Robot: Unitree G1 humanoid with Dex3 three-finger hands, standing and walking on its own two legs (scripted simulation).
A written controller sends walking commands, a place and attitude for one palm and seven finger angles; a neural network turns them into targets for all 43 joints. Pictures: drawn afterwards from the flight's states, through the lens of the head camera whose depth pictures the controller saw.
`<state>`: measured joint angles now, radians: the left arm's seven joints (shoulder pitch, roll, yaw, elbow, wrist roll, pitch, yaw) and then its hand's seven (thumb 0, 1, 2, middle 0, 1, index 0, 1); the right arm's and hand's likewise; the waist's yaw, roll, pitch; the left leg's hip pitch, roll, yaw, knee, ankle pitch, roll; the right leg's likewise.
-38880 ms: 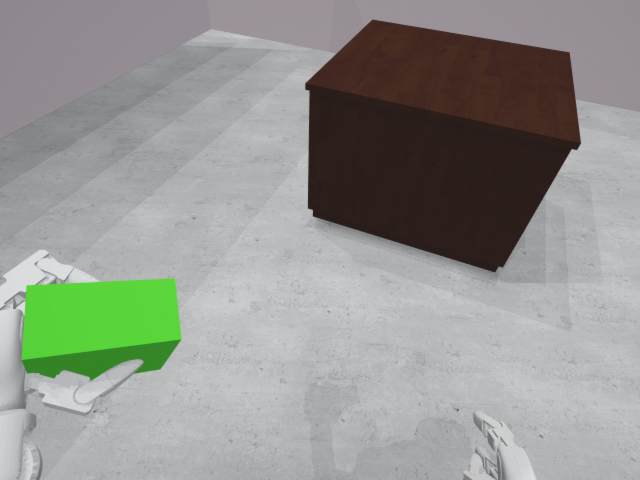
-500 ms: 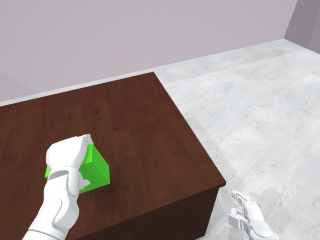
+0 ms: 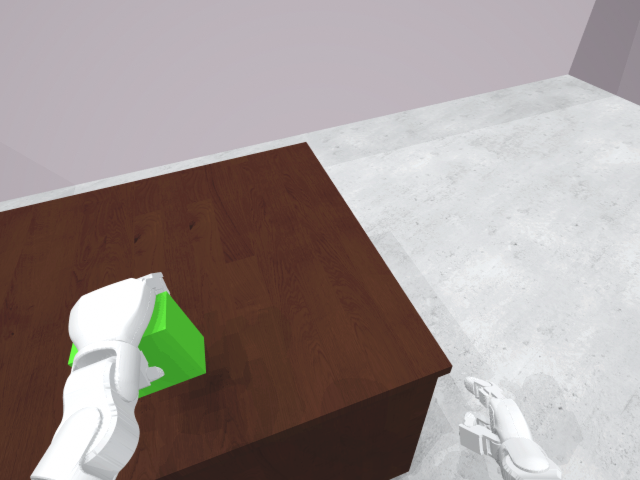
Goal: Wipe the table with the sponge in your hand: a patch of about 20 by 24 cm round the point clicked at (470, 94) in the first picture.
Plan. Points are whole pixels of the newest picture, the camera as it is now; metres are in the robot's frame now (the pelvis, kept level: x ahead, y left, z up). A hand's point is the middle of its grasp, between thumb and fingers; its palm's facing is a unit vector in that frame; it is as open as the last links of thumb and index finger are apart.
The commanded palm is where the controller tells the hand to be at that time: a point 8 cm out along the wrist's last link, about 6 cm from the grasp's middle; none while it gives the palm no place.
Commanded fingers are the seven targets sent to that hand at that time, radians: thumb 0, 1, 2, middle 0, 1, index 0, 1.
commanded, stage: bring the sponge back beside the body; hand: left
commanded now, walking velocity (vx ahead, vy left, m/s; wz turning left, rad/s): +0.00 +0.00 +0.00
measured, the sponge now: (151, 355) +0.24 +0.27 +0.03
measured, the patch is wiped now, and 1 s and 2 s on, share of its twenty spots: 1.00 1.00 1.00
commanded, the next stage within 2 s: step back with the hand held close in 1.22 s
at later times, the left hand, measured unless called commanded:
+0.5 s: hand (117, 355) +0.20 +0.27 +0.09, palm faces +0.07 -0.15 -0.99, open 9.7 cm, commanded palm +0.16 +0.27 +0.16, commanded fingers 0.00 0.10 1.30 -1.20 -1.60 -1.20 -1.60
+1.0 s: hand (87, 385) +0.16 +0.28 +0.10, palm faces +0.09 -0.15 -0.99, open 9.7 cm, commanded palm +0.13 +0.28 +0.17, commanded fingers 0.00 0.10 1.30 -1.20 -1.60 -1.20 -1.60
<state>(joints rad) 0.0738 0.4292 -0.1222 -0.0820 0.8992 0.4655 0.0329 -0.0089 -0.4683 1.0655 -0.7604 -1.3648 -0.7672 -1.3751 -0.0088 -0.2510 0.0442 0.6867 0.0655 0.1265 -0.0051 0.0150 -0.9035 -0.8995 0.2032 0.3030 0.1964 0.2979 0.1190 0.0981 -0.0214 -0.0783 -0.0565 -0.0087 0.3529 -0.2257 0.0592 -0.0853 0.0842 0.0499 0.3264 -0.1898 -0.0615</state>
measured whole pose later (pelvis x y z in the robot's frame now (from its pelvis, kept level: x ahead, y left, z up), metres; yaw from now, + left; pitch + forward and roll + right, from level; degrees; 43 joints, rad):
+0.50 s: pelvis -0.01 +0.00 +0.00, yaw +0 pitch -4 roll +0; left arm 0.19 0.47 -0.09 -0.25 0.88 0.46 0.00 -0.01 -0.47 1.07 -0.76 -1.36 -0.77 -1.37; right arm -0.03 -0.24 0.05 0.67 0.06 0.12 -0.01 0.01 -0.90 -0.90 0.20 0.30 0.20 0.30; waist 0.14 0.11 -0.01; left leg -0.07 -0.05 -0.01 0.37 -0.22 0.06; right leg -0.08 0.09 0.05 0.34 -0.18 -0.06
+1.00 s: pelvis -0.03 +0.00 +0.00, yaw +0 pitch -6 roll -1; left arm 0.29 0.50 -0.03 -0.35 0.85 0.43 -0.02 -0.01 -0.47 1.07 -0.76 -1.36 -0.77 -1.37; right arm -0.01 -0.25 0.05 0.67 0.05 0.11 -0.02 0.02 -0.90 -0.90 0.20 0.30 0.20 0.30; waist 0.14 0.11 0.00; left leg -0.08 -0.05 -0.01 0.39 -0.22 0.05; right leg -0.08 0.09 0.05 0.35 -0.17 -0.06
